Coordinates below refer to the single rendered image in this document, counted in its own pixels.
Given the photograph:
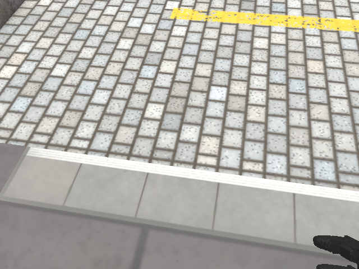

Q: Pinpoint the robot right hand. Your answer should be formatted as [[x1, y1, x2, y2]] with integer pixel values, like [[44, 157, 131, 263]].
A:
[[313, 235, 359, 269]]

